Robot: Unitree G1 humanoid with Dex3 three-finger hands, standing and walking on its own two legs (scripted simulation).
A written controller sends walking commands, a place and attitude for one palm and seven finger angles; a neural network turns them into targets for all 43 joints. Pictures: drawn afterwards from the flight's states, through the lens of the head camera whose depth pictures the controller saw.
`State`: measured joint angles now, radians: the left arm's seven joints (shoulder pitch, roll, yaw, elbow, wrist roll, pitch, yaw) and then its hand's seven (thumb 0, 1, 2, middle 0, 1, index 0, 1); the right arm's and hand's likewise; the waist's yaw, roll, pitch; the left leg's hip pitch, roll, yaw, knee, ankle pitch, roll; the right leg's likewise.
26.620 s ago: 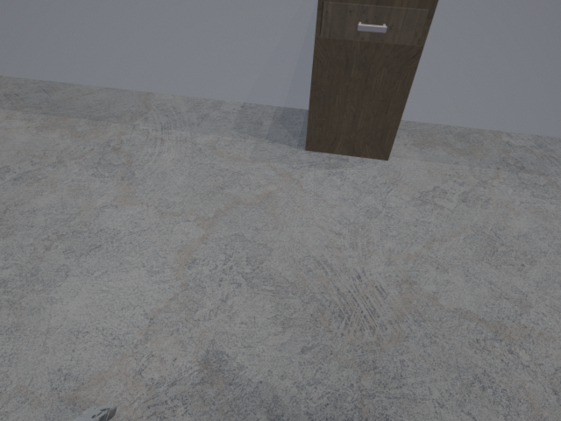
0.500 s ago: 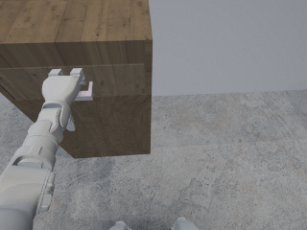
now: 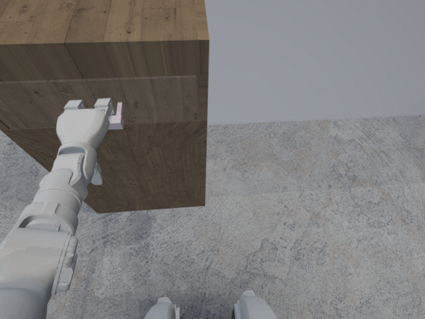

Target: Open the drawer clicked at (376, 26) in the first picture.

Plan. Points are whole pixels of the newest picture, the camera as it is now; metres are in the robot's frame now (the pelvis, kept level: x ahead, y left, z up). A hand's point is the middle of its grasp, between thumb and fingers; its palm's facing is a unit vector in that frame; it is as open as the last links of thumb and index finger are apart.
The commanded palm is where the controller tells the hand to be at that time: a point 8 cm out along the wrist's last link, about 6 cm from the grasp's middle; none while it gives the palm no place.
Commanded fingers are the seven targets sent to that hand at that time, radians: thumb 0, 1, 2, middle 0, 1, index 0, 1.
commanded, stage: lower the fingers behind the handle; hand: left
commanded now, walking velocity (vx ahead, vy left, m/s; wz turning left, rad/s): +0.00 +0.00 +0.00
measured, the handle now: (94, 115) +0.53 +0.23 +0.01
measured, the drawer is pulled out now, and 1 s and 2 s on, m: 0.00 0.00 0.03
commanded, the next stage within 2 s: close the thumb around the handle in 0.64 s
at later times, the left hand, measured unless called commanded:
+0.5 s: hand (92, 142) +0.48 +0.23 -0.01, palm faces -0.07 -0.01 -1.00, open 13.8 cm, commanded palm +0.46 +0.22 +0.04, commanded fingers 0.00 -0.50 0.30 -0.30 -1.20 -0.30 -1.20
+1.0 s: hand (95, 143) +0.47 +0.22 -0.01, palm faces -0.06 +0.01 -1.00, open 11.9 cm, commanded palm +0.46 +0.22 +0.04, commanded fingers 0.00 0.28 0.64 -0.36 -1.28 -0.36 -1.28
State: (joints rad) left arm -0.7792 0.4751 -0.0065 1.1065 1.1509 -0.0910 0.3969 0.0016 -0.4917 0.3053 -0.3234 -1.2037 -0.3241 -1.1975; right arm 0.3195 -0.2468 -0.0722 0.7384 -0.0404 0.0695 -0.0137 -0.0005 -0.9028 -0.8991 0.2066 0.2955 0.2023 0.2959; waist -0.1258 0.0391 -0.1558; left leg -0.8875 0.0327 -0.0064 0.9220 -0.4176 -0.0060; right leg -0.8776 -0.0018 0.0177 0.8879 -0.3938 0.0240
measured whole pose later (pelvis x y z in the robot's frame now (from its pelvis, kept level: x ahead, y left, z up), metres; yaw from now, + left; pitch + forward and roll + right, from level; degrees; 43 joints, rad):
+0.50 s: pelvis +0.00 +0.01 -0.01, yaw +0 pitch +24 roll -2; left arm -0.80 0.50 0.00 1.10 1.14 -0.08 0.38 0.00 -0.49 0.31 -0.30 -1.20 -0.32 -1.20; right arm 0.33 -0.24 -0.06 0.74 -0.04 0.07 -0.01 0.00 -0.90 -0.90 0.21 0.30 0.20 0.30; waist -0.13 0.05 -0.17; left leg -0.96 0.04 -0.01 1.00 -0.45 0.00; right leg -0.94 0.00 0.02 0.94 -0.41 0.03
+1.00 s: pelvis +0.00 +0.00 -0.01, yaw +0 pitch +23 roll -2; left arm -0.80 0.47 -0.03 1.10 1.14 -0.04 0.41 0.00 -0.20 0.43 -0.33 -1.24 -0.34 -1.23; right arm 0.32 -0.24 -0.07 0.74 -0.04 0.07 -0.01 0.00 -0.90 -0.90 0.21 0.30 0.20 0.30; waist -0.13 0.05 -0.16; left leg -0.95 0.03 -0.01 0.99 -0.44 0.00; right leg -0.93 0.00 0.01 0.94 -0.41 0.03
